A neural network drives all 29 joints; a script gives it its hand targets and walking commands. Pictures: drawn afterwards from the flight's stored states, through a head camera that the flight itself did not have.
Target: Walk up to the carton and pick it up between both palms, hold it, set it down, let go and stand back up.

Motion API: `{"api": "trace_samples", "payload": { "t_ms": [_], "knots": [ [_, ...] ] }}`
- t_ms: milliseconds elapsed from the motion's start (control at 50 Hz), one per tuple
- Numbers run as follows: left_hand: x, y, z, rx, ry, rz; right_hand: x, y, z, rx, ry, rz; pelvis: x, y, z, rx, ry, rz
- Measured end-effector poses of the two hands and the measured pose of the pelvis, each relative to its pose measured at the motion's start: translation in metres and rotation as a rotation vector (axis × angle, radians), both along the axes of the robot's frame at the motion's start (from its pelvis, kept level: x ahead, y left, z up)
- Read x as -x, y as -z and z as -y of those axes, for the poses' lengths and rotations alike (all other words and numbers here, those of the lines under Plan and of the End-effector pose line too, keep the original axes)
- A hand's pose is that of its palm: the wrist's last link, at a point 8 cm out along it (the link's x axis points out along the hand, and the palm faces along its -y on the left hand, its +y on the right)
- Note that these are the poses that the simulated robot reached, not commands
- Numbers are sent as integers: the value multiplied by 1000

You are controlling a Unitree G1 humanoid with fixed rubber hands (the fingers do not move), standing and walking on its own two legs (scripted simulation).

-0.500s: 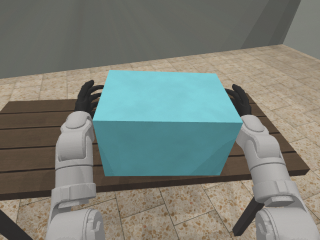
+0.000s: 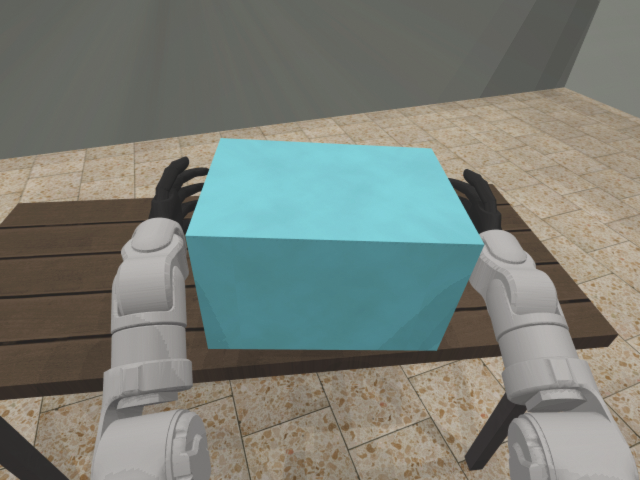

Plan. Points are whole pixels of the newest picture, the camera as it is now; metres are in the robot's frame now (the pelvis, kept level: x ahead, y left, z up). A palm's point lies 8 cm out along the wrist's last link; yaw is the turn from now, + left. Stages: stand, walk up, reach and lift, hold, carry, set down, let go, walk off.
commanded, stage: hold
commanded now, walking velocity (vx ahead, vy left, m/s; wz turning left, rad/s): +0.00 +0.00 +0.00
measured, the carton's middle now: (326, 242) +0.37 +0.00 +0.15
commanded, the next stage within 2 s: none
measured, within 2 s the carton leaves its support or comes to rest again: neither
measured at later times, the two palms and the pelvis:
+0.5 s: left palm (168, 226) +0.36 +0.19 +0.18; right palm (474, 227) +0.36 -0.18 +0.18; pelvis +0.01 +0.00 +0.00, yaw +0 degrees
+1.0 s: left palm (166, 225) +0.36 +0.19 +0.19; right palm (475, 227) +0.36 -0.18 +0.18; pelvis +0.00 +0.00 +0.00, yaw +0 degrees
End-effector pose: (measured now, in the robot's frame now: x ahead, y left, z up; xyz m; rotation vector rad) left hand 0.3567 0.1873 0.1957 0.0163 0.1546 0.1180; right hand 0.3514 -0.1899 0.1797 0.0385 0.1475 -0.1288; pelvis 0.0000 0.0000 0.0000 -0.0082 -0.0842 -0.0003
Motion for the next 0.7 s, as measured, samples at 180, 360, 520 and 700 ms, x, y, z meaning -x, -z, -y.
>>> {"api": "trace_samples", "payload": {
  "t_ms": [180,360,520,700],
  "knots": [
    [-7,6,-5,5,-1,-4,-9,-2,-5,21,-4,-3,0,0,0,2,5,-29],
    [-8,10,-9,8,-8,-1,-13,-4,-8,21,-10,1,-5,0,-1,5,-7,-24],
    [-7,11,-5,2,-1,1,-10,-1,-5,16,-2,3,-9,1,-2,6,-4,-15],
    [-5,10,-3,3,-2,1,-8,-1,-2,14,-2,3,-9,1,-2,5,3,-14]
  ]
}}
